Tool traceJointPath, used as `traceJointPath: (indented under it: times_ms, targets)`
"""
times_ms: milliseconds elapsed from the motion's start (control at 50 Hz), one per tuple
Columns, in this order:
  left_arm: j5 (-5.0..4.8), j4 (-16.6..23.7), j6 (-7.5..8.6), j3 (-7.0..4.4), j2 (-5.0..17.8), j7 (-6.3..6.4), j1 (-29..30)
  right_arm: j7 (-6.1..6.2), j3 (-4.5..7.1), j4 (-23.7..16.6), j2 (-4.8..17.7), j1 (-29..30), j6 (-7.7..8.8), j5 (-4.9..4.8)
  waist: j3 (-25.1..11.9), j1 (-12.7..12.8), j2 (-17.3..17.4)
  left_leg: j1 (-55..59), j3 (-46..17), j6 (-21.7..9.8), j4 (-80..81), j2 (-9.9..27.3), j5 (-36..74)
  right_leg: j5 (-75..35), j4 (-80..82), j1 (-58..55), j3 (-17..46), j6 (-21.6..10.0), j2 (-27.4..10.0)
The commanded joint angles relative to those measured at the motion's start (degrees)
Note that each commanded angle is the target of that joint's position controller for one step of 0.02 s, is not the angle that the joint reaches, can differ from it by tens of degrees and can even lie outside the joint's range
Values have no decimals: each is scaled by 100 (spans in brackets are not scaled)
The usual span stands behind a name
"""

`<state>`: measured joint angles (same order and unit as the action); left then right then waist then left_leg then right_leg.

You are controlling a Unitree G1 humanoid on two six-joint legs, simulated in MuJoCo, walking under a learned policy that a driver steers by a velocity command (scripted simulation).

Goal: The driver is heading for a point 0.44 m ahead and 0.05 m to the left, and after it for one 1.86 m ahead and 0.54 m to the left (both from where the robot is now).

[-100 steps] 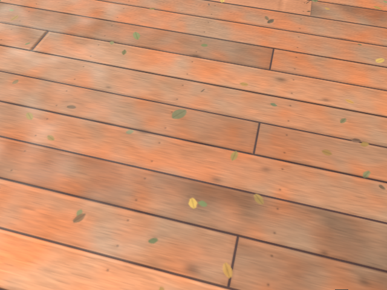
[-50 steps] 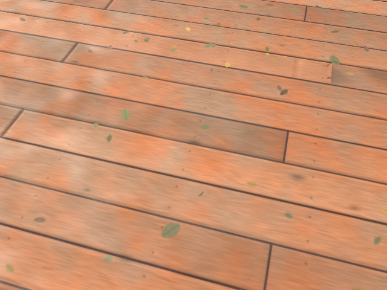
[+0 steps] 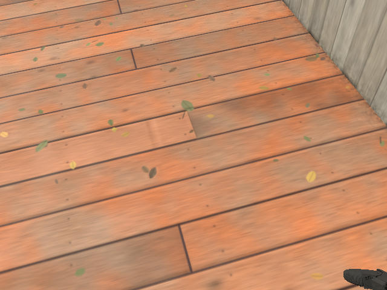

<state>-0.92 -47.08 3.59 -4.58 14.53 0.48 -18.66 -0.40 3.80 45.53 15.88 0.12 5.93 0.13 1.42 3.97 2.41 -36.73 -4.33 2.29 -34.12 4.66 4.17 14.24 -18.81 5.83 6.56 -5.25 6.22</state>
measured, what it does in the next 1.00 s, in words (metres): walks ahead, turning left: left foot, then right foot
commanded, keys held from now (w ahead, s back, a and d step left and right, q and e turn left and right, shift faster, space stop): w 0.32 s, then q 0.68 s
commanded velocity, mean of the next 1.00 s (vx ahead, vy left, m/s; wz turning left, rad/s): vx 0.27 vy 0.00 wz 0.19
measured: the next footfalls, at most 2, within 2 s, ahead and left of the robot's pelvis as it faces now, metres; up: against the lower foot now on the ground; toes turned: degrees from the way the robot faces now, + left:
left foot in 0.14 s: +0.27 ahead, +0.14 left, +0.00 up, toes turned -2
right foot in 0.60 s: +0.50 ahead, -0.09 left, +0.00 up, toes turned +5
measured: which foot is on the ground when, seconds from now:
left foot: up 0.00-0.12, down 0.14-0.60, up 0.62-0.98, down 1.00-1.00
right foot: down 0.00-0.14, up 0.16-0.58, down 0.60-1.00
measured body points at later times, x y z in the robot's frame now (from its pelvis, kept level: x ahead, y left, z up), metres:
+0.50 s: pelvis +0.28 +0.04 +0.00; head +0.32 +0.05 +0.45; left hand +0.49 +0.29 -0.09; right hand +0.28 -0.23 -0.13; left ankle +0.23 +0.14 -0.75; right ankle +0.43 -0.12 -0.70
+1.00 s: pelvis +0.37 +0.04 -0.02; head +0.39 +0.07 +0.43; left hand +0.44 +0.35 -0.13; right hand +0.57 -0.21 -0.11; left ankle +0.35 +0.14 -0.75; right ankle +0.46 -0.09 -0.75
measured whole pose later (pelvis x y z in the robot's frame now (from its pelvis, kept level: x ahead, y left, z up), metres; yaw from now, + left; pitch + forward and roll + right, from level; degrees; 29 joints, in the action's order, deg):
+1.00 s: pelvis +0.37 +0.04 -0.02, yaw +17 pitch +1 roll -2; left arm -0.4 -45.3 -0.4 -4.2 16.5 1.8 -6.3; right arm -0.1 4.4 41.0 17.7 -11.7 -3.5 -0.3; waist 1.6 -0.3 -0.1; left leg -20.1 1.9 -1.0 -36.8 2.9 -16.1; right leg 9.8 -29.0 19.4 -10.6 1.2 -5.5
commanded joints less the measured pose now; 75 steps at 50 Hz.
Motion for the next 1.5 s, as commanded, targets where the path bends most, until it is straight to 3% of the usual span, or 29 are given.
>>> traceJointPath:
  times_ms: [20,100,140,160,180,200,220,260,420,520,580,600,620,640,660,680,740,900,980,1000,1020,1040,1060,1100,1240,1420,1440,1480,1500]
  targets:
    - [-13,130,55,-186,841,21,-330,-86,27,-500,388,668,118,-46,31,145,-746,506,236,-123,425,-229,269,-1192,378,221,854,-707,-1435]
    - [22,59,-38,-209,956,72,-414,-153,79,-524,622,408,218,-46,-5,-72,-933,685,370,-464,743,-367,-699,-2364,-234,-606,1163,-579,-1756]
    - [51,189,-53,-130,811,55,-138,-121,237,-183,958,-961,258,49,-946,-764,-829,2731,247,-901,701,-210,-362,-3588,-1751,-200,769,-316,-1275]
    - [156,292,-21,-33,583,59,-332,-109,322,-61,1320,-1938,243,90,-1829,-1005,-58,4527,-1044,-1388,471,810,-265,-2015,-3501,1049,376,-59,-718]
    - [-27,229,73,66,214,23,-1117,-171,380,212,1455,-2353,167,35,-2285,-721,1727,5926,-3590,-2153,1317,1812,-1637,1771,-5149,2981,166,292,20]
    - [-110,199,117,-13,766,16,-711,-179,242,173,924,-2242,142,-136,-1688,-916,947,5670,-3764,-1925,1650,1681,-2923,1812,-5671,3706,516,256,-337]
    - [-124,375,141,-56,948,-2,-19,-149,166,80,686,-1781,100,-130,-860,-934,409,4844,-2898,-1669,1773,1476,-2844,1255,-5630,3943,296,234,-604]
    - [26,491,156,-65,818,6,419,-144,78,-20,525,-1246,56,15,-223,-633,-74,3503,-1921,-1557,2054,1077,-1661,530,-5015,3563,-12,263,-1045]
    - [157,726,108,88,255,26,935,11,125,216,858,-1483,-50,-57,-294,-440,185,2570,-159,-1387,2065,386,2307,-891,-2386,2483,-537,677,-962]
    - [97,926,97,46,467,-20,1644,113,171,324,956,-1903,-282,-170,-364,-635,361,2867,-488,-1172,1485,383,1569,-1537,-1213,2061,-395,670,-548]
    - [168,774,168,-79,777,-22,1089,180,181,157,904,-1591,-364,-191,-571,-243,363,2824,-832,-869,661,257,867,-1976,-417,1108,-332,414,-608]
    - [262,732,196,-153,1066,29,711,175,118,28,678,-1615,-345,-123,-1018,-153,20,2369,-683,-631,-147,-111,186,-3295,-475,73,14,139,-1175]
    - [360,775,135,-209,1410,108,321,144,-5,-89,252,-1995,-301,33,-1689,-204,-1194,1025,-231,-291,-1765,-720,-2734,-5828,-1013,-1560,1082,-480,-2580]
    - [280,807,7,-169,1246,78,251,126,-47,-54,329,-2730,-302,-87,-2571,-331,-2055,324,-125,-136,-3006,-862,-4894,-5565,-960,-2133,2196,-1275,-3490]
    - [191,885,-82,-102,944,62,474,133,98,43,821,-2633,-396,-171,-2258,-294,-1340,85,-210,-16,-3565,-538,-4494,-4134,-635,-1570,2045,-1189,-3178]
    - [147,917,-135,-37,736,87,752,172,155,-55,900,-2166,-515,-184,-1623,-291,-1033,-202,-15,82,-3745,-387,-4078,-3065,-457,-1032,1487,-954,-2809]
    - [254,881,-209,-30,781,99,1503,290,194,-152,712,-2037,-879,-119,-716,-593,-1123,456,209,273,-3540,-141,-3173,-1354,285,925,410,-759,-2226]
    - [162,674,-255,-146,1030,184,1622,104,142,-623,576,-1498,-908,-68,-866,-508,-1061,1468,565,-18,-1471,-41,-2335,-1370,364,916,-494,-802,-2447]
    - [-21,502,-362,-171,1042,152,1525,2,247,-567,699,-1826,-933,-33,-792,-705,-882,2434,868,-460,120,-360,-1726,-588,-363,999,-869,-232,-2312]
    - [-18,368,-403,-139,838,131,1247,35,324,-549,909,-1977,-931,7,-562,-694,-290,2781,332,-721,855,-193,-1197,78,-1165,1473,-1234,220,-1966]
    - [214,478,-417,-51,490,77,1059,157,460,-711,1585,-1971,-930,10,-396,-408,1567,3393,-1788,-1388,1319,1321,442,1873,-3077,2958,-1854,890,-1096]
    - [233,753,-384,-110,681,133,1721,114,451,-916,1792,-1869,-824,198,-406,-729,1510,2777,-2671,-2226,1694,1803,330,2487,-4133,3537,-858,928,-576]
    - [135,786,-388,-167,852,173,1941,79,415,-929,1607,-1713,-695,260,-393,-731,929,2629,-2273,-2064,1797,1495,-281,2012,-4588,3546,-469,800,-685]
    - [138,536,-435,-236,898,270,1576,129,322,-1019,1228,-1120,-601,36,-399,-405,502,2616,-1609,-1429,1671,986,-808,1063,-4574,3516,-307,724,-826]
    - [93,519,-345,-143,650,200,1495,289,216,-1122,975,-1223,-650,-26,-756,-455,542,3106,-1288,-1396,1387,657,-60,293,-3464,2977,-272,960,-687]
    - [60,415,-236,-40,636,-31,1135,157,99,-1070,847,-936,-754,-54,-569,-342,534,2507,-1576,-1337,940,492,66,-327,-625,957,-565,721,-642]
    - [130,393,-212,-43,724,-45,1044,162,67,-1026,763,-1058,-730,-48,-600,-332,378,2300,-1527,-1091,875,321,-312,-1090,-196,444,-388,599,-814]
    - [251,393,-224,-119,1287,-6,1179,120,-9,-1037,451,-1509,-619,90,-689,-879,-1237,1641,-467,-452,152,-690,-2277,-2734,-356,-5,741,-200,-2032]
    - [223,441,-219,-3,843,-17,1387,129,-4,-1018,581,-1336,-606,160,-695,-742,-1344,1958,-309,-244,259,-536,-2435,-2040,-196,430,939,-514,-2168]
